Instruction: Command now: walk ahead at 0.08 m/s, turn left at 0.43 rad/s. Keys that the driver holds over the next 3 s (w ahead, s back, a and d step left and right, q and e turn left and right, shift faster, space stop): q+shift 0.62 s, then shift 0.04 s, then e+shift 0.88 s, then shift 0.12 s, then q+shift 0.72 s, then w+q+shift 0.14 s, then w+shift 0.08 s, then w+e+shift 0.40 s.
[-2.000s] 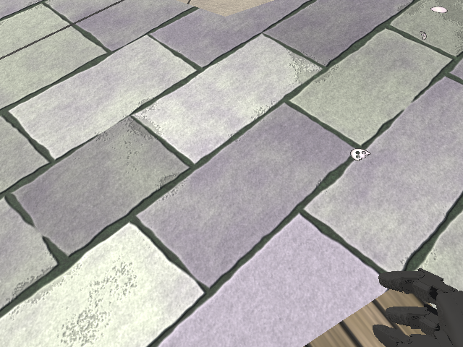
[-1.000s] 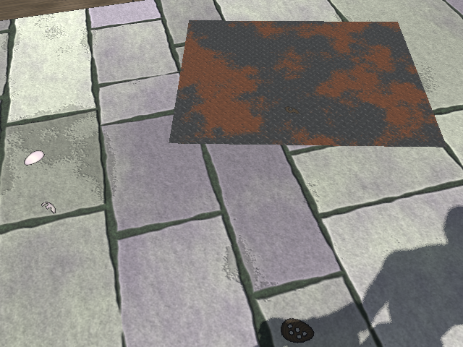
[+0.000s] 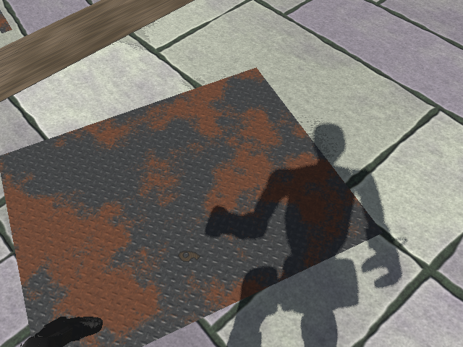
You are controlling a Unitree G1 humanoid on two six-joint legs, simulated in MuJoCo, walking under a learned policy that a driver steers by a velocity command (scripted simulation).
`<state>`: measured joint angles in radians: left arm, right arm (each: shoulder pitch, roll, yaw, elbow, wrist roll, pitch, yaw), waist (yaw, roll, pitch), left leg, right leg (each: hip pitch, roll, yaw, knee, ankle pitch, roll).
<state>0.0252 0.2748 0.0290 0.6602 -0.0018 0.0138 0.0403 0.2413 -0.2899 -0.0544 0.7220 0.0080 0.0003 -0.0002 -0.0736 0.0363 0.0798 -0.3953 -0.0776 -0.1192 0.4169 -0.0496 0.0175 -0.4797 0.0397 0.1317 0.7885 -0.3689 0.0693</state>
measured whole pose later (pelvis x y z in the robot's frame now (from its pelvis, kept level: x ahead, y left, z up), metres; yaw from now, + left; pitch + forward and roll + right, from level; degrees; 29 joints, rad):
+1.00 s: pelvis +0.05 +0.02 -0.01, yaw +30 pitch +1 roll +1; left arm 0.24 0.29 0.07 0.72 -0.02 0.02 0.00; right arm 0.07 -0.25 -0.04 0.66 0.00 0.03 -0.03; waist 0.05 0.03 0.01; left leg -0.27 -0.01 0.04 0.59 -0.34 0.02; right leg -0.31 -0.02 -0.03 0.63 -0.32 -0.01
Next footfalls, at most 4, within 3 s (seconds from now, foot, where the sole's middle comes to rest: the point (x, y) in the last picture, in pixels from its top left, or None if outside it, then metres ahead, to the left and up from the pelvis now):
0.08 right None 0.11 -0.12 -0.77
0.52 left None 0.01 0.13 -0.77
0.98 right None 0.13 -0.05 -0.77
1.40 left None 0.10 0.17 -0.77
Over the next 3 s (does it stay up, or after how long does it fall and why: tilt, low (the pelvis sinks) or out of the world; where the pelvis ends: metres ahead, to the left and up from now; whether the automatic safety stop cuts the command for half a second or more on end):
stays up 0.28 0.13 0.01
